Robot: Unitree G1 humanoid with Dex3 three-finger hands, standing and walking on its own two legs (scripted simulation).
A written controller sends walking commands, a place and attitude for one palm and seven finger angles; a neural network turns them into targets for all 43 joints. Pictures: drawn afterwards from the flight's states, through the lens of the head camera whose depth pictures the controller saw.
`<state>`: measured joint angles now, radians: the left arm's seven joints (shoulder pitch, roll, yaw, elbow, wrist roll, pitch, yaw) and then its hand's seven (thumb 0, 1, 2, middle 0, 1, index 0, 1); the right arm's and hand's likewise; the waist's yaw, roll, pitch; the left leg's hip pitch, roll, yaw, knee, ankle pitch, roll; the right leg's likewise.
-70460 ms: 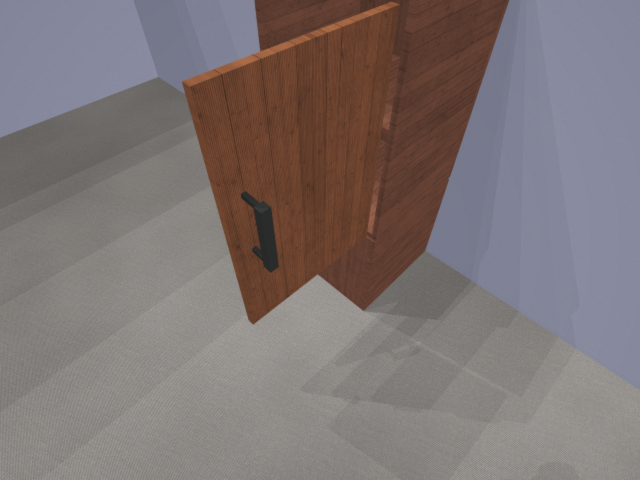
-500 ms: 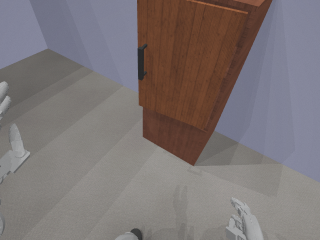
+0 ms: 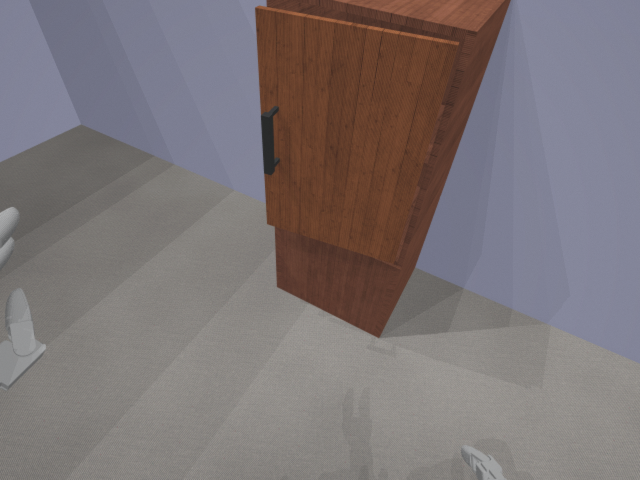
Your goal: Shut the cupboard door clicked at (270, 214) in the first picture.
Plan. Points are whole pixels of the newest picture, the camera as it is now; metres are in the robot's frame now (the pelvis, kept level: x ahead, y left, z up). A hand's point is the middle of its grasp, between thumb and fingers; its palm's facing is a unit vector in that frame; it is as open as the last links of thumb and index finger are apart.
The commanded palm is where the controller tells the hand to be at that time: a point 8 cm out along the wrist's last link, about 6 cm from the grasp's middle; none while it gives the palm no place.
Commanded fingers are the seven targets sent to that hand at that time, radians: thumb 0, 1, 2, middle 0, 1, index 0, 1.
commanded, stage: stop stepping back and stand still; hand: left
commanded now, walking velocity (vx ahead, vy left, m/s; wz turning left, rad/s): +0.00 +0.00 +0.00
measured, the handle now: (272, 141) +0.86 +0.15 -0.03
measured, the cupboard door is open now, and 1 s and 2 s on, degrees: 8 8 8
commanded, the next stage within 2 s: let the arm hang, fingers relaxed in 0.42 s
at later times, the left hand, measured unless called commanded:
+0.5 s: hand out of the picture +0.19 +0.31 +0.16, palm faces +0.46 -0.77 -0.44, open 7.4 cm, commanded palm none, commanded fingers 0.00 0.90 0.90 -0.20 -0.30 -0.20 -0.30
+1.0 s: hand out of the picture -0.08 +0.22 -0.18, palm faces +0.06 -0.98 -0.19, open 7.2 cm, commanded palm none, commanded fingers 0.00 0.90 0.90 -0.20 -0.30 -0.20 -0.30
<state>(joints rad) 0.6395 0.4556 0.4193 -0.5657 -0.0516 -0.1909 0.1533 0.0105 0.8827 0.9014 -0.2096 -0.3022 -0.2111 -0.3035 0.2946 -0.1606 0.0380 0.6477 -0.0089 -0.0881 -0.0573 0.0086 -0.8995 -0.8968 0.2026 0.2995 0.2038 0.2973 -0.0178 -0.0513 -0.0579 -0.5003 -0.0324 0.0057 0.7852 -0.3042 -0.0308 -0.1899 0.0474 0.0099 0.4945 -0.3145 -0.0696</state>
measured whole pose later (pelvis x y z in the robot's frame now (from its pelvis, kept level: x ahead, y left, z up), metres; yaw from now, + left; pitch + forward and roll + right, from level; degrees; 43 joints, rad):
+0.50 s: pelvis +0.00 +0.03 +0.00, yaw +1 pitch +1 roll -1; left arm 0.55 0.42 0.41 -0.44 -0.05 -0.18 0.17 0.01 0.88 0.90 -0.21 -0.30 -0.21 -0.30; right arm 0.21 -0.19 0.04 0.59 0.01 -0.10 -0.08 0.01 -0.90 -0.90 0.20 0.30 0.20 0.30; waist 0.00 -0.01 -0.04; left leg -0.30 0.02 0.02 0.48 -0.20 0.01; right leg -0.17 0.03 0.00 0.43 -0.28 -0.01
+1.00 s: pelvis -0.03 +0.03 +0.00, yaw +3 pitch -1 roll -1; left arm 0.35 0.22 0.01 1.09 0.01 0.03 0.01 0.00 0.95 0.90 -0.20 -0.30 -0.20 -0.30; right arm 0.31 -0.22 0.00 1.07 -0.02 0.03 -0.03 0.00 -0.90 -0.90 0.20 0.30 0.20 0.30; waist 0.01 -0.03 0.06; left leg -0.31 0.00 -0.01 0.48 -0.15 0.01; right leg -0.17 0.02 -0.03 0.45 -0.26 -0.02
